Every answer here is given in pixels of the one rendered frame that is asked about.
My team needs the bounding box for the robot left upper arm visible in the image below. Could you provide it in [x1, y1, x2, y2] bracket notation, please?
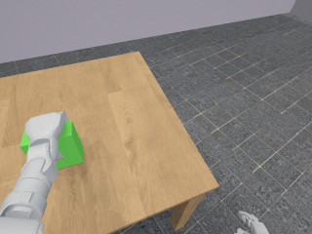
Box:
[0, 216, 45, 234]

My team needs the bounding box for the robot right hand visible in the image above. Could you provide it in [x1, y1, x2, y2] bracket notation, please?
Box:
[234, 211, 269, 234]

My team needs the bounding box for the left robot forearm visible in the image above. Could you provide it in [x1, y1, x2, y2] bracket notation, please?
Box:
[0, 136, 59, 220]

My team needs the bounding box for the table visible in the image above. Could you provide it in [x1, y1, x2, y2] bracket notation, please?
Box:
[0, 51, 219, 234]

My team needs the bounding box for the robot left hand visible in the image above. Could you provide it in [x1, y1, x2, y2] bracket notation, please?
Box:
[24, 111, 68, 160]

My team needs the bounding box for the sponge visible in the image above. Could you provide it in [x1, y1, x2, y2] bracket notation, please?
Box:
[19, 120, 84, 169]

